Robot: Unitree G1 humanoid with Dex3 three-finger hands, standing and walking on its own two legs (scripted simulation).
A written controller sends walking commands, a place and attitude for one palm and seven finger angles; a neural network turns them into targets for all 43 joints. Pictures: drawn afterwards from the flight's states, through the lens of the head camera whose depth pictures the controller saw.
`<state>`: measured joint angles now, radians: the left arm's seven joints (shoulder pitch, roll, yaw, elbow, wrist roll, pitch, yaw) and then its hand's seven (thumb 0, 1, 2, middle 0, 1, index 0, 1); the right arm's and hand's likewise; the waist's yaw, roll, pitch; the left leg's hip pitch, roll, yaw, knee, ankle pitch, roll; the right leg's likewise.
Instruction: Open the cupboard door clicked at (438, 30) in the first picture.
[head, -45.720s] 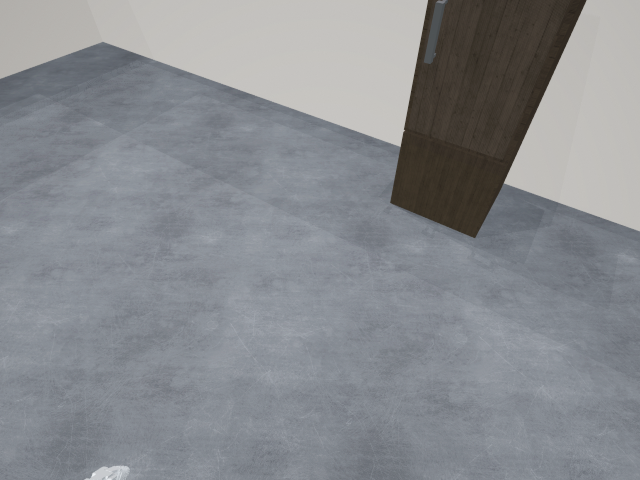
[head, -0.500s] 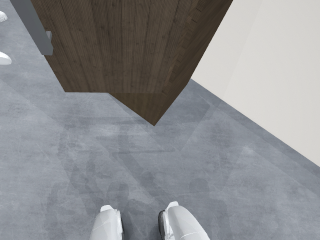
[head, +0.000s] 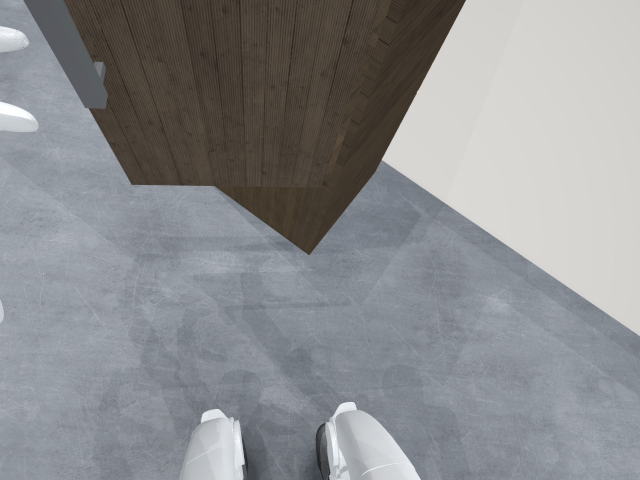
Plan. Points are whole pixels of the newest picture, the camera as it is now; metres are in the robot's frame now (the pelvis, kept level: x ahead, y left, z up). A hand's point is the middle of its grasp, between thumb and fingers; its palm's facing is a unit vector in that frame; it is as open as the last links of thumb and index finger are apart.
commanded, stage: slide the fingers in behind the handle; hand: left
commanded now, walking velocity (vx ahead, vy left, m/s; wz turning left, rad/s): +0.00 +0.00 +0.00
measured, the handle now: (68, 25) +0.61 +0.21 +0.10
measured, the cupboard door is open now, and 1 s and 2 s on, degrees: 40 40 40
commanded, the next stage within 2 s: close the thumb around the handle in 1.62 s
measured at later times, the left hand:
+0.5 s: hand (22, 57) +0.55 +0.24 +0.11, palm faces -0.05 -1.00 -0.01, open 14.0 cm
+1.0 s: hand (66, 58) +0.55 +0.21 +0.11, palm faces -0.04 -1.00 -0.02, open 14.0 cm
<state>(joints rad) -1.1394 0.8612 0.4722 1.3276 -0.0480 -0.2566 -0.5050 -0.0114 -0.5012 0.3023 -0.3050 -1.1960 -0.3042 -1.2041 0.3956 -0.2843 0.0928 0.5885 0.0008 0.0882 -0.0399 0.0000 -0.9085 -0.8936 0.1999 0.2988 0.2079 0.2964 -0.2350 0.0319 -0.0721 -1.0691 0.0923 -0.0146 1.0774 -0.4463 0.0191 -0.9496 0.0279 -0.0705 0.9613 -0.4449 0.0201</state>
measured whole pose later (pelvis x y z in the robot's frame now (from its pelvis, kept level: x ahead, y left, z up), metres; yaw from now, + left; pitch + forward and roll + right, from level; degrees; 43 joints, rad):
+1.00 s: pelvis +0.01 -0.01 +0.00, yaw +0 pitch +24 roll -4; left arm -1.08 0.69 0.44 1.24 -0.05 -0.29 -0.36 -0.01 -0.50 0.30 -0.30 -1.20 -0.30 -1.20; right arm 0.43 -0.27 0.06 0.62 -0.02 0.07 0.00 0.00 -0.91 -0.89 0.20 0.30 0.21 0.30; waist -0.23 0.04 -0.09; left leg -1.03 0.09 0.00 1.04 -0.44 0.01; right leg -0.93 0.03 -0.06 0.95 -0.45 0.01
